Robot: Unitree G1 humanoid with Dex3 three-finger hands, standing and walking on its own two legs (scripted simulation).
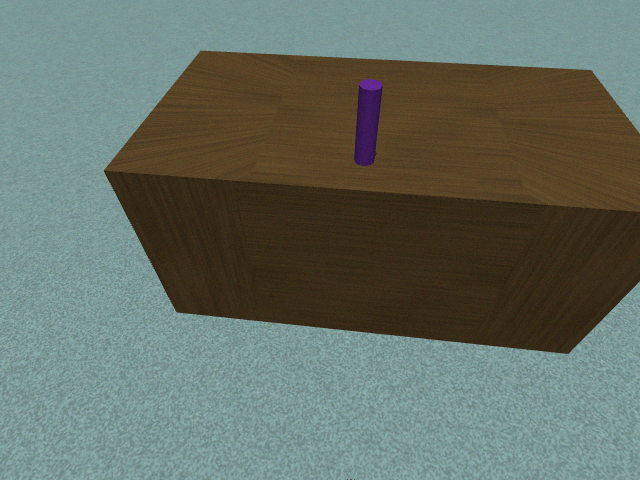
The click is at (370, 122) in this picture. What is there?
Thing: slim round
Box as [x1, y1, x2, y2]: [354, 79, 382, 165]
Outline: 372,79 363,80 359,83 354,160 355,162 361,165 368,165 372,163 374,157 382,84 379,81
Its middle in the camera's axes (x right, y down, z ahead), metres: +0.10 -0.27 +0.93
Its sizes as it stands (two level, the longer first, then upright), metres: 0.051 0.051 0.199
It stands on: a support 0.65 m high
